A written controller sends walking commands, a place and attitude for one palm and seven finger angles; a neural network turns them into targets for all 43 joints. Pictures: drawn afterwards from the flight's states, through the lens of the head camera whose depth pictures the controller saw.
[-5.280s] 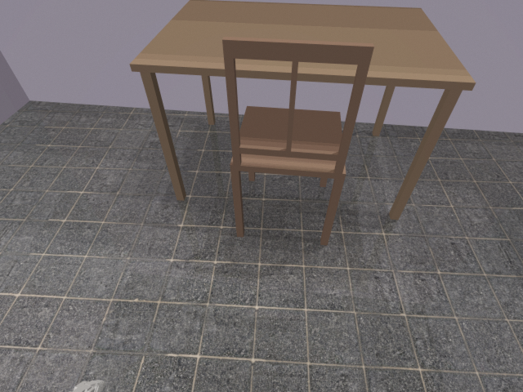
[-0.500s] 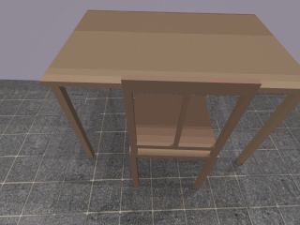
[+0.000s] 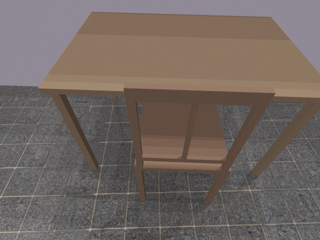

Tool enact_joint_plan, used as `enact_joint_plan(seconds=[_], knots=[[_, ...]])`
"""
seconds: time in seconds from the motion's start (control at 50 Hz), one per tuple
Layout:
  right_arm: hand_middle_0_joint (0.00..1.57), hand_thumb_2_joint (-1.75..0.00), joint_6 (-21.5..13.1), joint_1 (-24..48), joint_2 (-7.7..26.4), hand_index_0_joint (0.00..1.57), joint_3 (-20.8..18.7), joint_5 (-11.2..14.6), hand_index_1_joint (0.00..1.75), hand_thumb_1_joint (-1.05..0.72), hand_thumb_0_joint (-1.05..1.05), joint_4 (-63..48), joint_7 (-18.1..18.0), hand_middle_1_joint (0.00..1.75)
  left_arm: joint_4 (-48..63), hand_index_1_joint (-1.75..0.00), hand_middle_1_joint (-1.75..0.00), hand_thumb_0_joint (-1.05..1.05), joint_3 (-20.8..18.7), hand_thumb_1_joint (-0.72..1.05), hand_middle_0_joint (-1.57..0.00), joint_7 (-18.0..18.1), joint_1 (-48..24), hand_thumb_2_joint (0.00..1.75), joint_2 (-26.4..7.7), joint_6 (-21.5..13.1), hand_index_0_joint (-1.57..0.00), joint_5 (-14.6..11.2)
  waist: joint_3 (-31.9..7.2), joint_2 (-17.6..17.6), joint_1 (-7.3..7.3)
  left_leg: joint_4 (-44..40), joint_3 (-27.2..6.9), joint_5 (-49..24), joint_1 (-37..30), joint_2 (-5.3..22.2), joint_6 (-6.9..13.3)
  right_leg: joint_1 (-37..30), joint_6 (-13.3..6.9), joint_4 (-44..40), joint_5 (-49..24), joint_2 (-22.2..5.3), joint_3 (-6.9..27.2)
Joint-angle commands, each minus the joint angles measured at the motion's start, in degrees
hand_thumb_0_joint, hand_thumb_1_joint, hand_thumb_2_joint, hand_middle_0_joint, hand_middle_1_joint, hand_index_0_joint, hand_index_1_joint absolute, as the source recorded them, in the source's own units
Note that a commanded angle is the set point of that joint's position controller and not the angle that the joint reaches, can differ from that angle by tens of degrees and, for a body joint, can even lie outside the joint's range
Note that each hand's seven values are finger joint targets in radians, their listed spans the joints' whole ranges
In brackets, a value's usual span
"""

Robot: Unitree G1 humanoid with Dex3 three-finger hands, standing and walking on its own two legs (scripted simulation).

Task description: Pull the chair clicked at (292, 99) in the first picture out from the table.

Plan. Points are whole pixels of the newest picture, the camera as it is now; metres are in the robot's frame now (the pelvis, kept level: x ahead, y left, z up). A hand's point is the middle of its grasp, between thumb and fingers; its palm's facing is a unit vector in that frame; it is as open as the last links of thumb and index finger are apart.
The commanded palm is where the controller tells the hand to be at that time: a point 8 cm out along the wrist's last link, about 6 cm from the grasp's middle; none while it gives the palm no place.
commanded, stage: look again from close up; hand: left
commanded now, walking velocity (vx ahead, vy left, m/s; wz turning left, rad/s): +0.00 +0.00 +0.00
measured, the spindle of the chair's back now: (189, 134) +0.48 -0.07 -0.07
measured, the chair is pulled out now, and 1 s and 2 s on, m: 0.00 0.00 0.00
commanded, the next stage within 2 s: shuffle to correct the standing spot in 0.02 s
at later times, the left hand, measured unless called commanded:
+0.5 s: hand out of the picture +0.00 +0.12 -0.18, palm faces +0.01 -0.98 -0.17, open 7.4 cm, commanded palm none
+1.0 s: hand out of the picture +0.04 +0.11 -0.19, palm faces +0.04 -0.98 -0.19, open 7.4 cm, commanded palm none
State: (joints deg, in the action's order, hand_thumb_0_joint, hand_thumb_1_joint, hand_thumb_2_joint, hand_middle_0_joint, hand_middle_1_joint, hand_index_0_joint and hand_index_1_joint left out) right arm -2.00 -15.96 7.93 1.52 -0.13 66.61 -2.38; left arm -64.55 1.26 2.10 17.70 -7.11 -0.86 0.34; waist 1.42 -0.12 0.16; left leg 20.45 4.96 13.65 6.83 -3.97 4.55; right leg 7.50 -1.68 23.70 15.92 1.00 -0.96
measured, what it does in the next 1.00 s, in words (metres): lifts its left foot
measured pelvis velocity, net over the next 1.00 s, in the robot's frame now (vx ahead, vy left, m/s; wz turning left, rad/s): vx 0.06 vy -0.07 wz -0.03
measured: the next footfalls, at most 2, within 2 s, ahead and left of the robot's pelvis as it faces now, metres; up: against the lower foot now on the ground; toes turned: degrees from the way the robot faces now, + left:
left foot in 1.02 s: +0.14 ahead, +0.05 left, +0.00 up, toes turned -1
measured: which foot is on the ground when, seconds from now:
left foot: down 0.00-0.52, up 0.54-1.00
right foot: down 0.00-1.00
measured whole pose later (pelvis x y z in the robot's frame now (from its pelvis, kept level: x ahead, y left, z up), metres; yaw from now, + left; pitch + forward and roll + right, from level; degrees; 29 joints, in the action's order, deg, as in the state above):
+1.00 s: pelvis +0.06 -0.07 -0.01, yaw -1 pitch -2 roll +1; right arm 1.8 -7.3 7.7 -1.4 0.4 57.8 -1.5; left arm -59.8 -0.7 2.6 19.5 -9.1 0.0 1.5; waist 3.8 -2.1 2.3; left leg 34.1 1.0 15.2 17.3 -1.2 -0.3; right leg 7.2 -4.3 31.3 21.9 2.6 -2.5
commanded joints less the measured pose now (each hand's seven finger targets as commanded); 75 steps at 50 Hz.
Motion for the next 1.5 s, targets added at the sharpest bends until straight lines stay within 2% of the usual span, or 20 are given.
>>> enact_joint_plan(seconds=[0.0,0.1,0.24,0.32,0.4,0.46,0.5,0.52,0.54,0.6,0.66,0.72,0.88,0.96,1.0,1.02,1.06,1.12,1.2,1.48], knots=[[0.20,-0.90,-0.60,-3.98,5.00,0.20,-0.63,-0.13,0.30,-0.90,0.00,-1.18,-0.38,0.30,1.12,-0.30,-0.30,0.00,-0.69,0.90,-0.20,0.53,4.50,0.90,-4.43,-0.60,-0.20,0.08,3.30,-1.22,0.07,-3.39,-9.29,-12.81,-0.01,9.97,-1.30,3.32,-1.39,-3.89,-11.17,-6.98,6.47],[0.20,-0.90,-0.63,-4.20,4.61,0.20,-0.60,-0.13,0.30,-0.90,0.00,-1.09,-0.41,0.30,1.07,-0.30,-0.30,0.00,-0.70,0.90,-0.20,0.53,5.06,0.90,-4.31,-0.66,-0.20,0.07,3.35,-0.32,0.16,-3.31,-9.22,-12.72,-0.18,9.86,-1.30,3.22,-1.45,-4.13,-11.46,-6.97,6.60],[0.20,-0.90,-0.22,-4.89,6.55,0.20,-1.82,-0.65,0.30,-0.90,0.00,-0.74,-0.81,0.30,1.42,-0.30,-0.30,0.00,-1.28,0.90,-0.20,-0.47,5.06,0.90,-3.33,0.50,-0.20,0.82,5.19,0.78,-0.57,-5.85,-14.03,2.45,1.57,13.93,0.87,8.01,-1.16,1.18,-0.64,-3.47,3.10],[0.20,-0.90,-0.07,-6.79,8.20,0.20,-3.03,-0.93,0.30,-0.90,0.00,-1.04,-1.61,0.30,2.88,-0.30,-0.30,0.00,-2.12,0.90,-0.20,-0.99,4.43,0.90,-3.16,1.06,-0.20,1.46,5.06,4.03,-1.12,-5.96,-20.02,-3.87,-1.59,20.10,5.49,15.21,-0.74,10.92,5.95,-2.08,0.81],[0.20,-0.90,0.05,-6.63,8.55,0.20,-3.66,-1.44,0.30,-0.90,0.00,-2.29,-1.74,0.30,4.94,-0.30,-0.30,0.00,-3.14,0.90,-0.20,-1.49,3.29,0.90,-3.01,1.71,-0.20,1.56,4.54,3.52,-1.05,-3.72,-19.88,-12.07,0.17,23.42,8.65,17.55,-0.63,18.48,12.49,-3.17,1.15],[0.20,-0.90,0.18,-2.82,9.17,0.20,-4.00,-1.30,0.30,-0.90,0.00,-3.67,-1.48,0.30,3.93,-0.30,-0.30,0.00,-3.55,0.90,-0.20,-1.84,8.58,0.90,-2.56,1.20,-0.20,1.53,1.10,-0.67,2.13,5.19,-10.97,-8.93,8.24,16.58,2.78,3.01,-0.69,1.65,-2.27,-2.95,1.58],[0.20,-0.90,0.33,-2.72,4.32,0.20,-3.38,-0.67,0.30,-0.90,0.00,-4.93,-1.06,0.30,2.74,-0.30,-0.30,0.00,-4.31,0.90,-0.20,-1.07,11.41,0.90,-8.09,0.75,-0.20,1.48,1.08,-17.95,2.18,19.64,2.15,11.99,20.71,3.91,-3.17,-6.53,-5.64,-5.26,-18.35,-14.63,16.47],[0.20,-0.90,0.65,-0.72,4.28,0.20,-3.37,-0.75,0.30,-0.90,0.00,-5.79,-0.90,0.30,2.83,-0.30,-0.30,0.00,-3.95,0.90,-0.20,-0.80,12.58,0.90,-8.71,0.51,-0.20,1.17,0.67,-15.52,3.31,29.14,0.88,22.47,21.26,3.33,-3.62,-4.53,-10.32,-7.82,-20.46,-18.88,20.48],[0.20,-0.90,0.82,0.03,3.84,0.20,-3.34,-0.72,0.30,-0.90,0.00,-5.43,-0.81,0.30,3.15,-0.30,-0.30,0.00,-3.67,0.90,-0.20,-0.34,10.63,0.90,-7.27,-0.08,-0.20,1.10,2.93,-11.32,2.37,33.60,-2.33,21.21,21.62,4.87,-3.60,-1.26,-11.98,-8.28,-22.54,-18.56,20.85],[0.20,-0.90,0.74,-0.79,0.69,0.20,-2.15,-0.25,0.30,-0.90,0.00,-3.56,-0.34,0.30,3.23,-0.30,-0.30,0.00,-2.65,0.90,-0.20,0.38,7.06,0.90,-5.65,-1.58,-0.20,0.70,2.51,0.76,0.47,31.13,-3.85,15.35,19.02,5.91,-4.63,-2.67,-10.48,-4.54,-44.39,-16.54,14.44],[0.20,-0.90,1.08,-0.62,1.09,0.20,-1.89,0.40,0.30,-0.90,0.00,-3.90,-0.25,0.30,2.78,-0.30,-0.30,0.00,-2.48,0.90,-0.20,0.97,7.64,0.90,-7.44,-2.16,-0.20,0.84,-2.01,-1.72,1.06,23.18,-3.32,11.76,16.83,4.53,-5.38,-8.85,-6.16,-0.36,-61.69,-15.04,10.11],[0.20,-0.90,2.24,1.12,3.22,0.20,-2.58,0.75,0.30,-0.90,0.00,-5.86,-0.37,0.30,2.96,-0.30,-0.30,0.00,-3.15,0.90,-0.20,1.68,8.55,0.90,-8.87,-1.41,-0.20,0.69,-3.12,-5.32,2.05,22.15,-3.70,9.37,18.44,3.29,-5.64,-11.82,-3.87,1.88,-67.28,-15.78,10.74],[0.20,-0.90,3.99,5.84,4.09,0.20,-3.72,0.33,0.30,-0.90,0.00,-10.64,0.43,0.30,6.02,-0.30,-0.30,0.00,-3.81,0.90,-0.20,1.59,6.03,0.90,-9.81,0.08,-0.20,1.52,2.24,-6.09,1.46,22.75,-5.33,8.80,15.76,3.18,-5.66,-2.07,-9.26,0.99,-50.25,-16.97,11.57],[0.20,-0.90,2.75,-0.61,4.08,0.20,-3.57,0.07,0.30,-0.90,0.00,-9.23,0.58,0.30,8.11,-0.30,-0.30,0.00,-3.46,0.90,-0.20,1.07,1.92,0.90,-9.92,0.21,-0.20,0.86,0.96,-4.47,-2.11,5.52,-4.77,-9.58,-0.93,3.61,-4.02,7.11,-4.62,6.76,-35.13,-10.79,6.70],[0.20,-0.90,1.43,-0.48,7.86,0.20,-3.97,-0.36,0.30,-0.90,0.00,-9.80,0.35,0.30,8.59,-0.30,-0.30,0.00,-3.13,0.90,-0.20,1.05,4.49,0.90,-6.86,0.64,-0.20,0.42,-0.43,6.32,0.38,3.65,-17.29,-30.49,-1.21,15.23,2.69,9.14,-0.22,11.19,-6.35,-3.81,2.79],[0.20,-0.90,1.69,2.10,8.73,0.20,-3.60,-0.49,0.30,-0.90,0.00,-10.66,0.35,0.30,8.20,-0.30,-0.30,0.00,-2.95,0.90,-0.20,1.10,6.34,0.90,-5.63,1.18,-0.20,0.62,1.32,7.74,2.33,-0.01,-18.21,-25.84,6.15,18.20,5.48,5.49,0.85,10.94,11.47,-3.06,1.19],[0.20,-0.90,1.82,7.24,7.47,0.20,-2.87,-0.54,0.30,-0.90,0.00,-11.76,0.35,0.30,6.42,-0.30,-0.30,0.00,-2.66,0.90,-0.20,0.77,8.09,0.90,-5.37,1.81,-0.20,1.04,4.49,8.33,4.19,-4.37,-19.90,-6.27,14.50,15.18,4.80,1.41,0.59,6.62,8.48,-4.43,1.99],[0.20,-0.90,1.93,5.87,7.06,0.20,-2.69,-0.34,0.30,-0.90,0.00,-11.82,0.69,0.30,6.07,-0.30,-0.30,0.00,-2.30,0.90,-0.20,0.27,6.78,0.90,-6.86,1.02,-0.20,1.07,4.24,0.33,2.72,-2.26,-16.21,0.19,10.32,10.30,0.59,3.39,-0.40,-2.55,1.40,-6.16,4.94],[0.20,-0.90,1.82,2.11,6.99,0.20,-2.79,-0.35,0.30,-0.90,0.00,-9.96,0.97,0.30,6.66,-0.30,-0.30,0.00,-2.10,0.90,-0.20,-0.14,3.84,0.90,-7.49,0.17,-0.20,0.67,-0.15,-1.35,0.57,-1.61,-13.43,-2.07,2.27,9.19,-1.30,5.47,-1.06,-5.61,1.65,-7.26,5.55],[0.20,-0.90,0.36,-2.26,6.50,0.20,-1.22,0.01,0.30,-0.90,0.00,-4.60,0.62,0.30,1.96,-0.30,-0.30,0.00,-1.40,0.90,-0.20,0.19,7.04,0.90,-6.31,-0.32,-0.20,0.51,1.75,-0.05,0.94,-3.49,-12.79,-9.76,0.96,9.06,-1.38,2.72,-0.38,-6.02,-4.25,-7.18,3.47]])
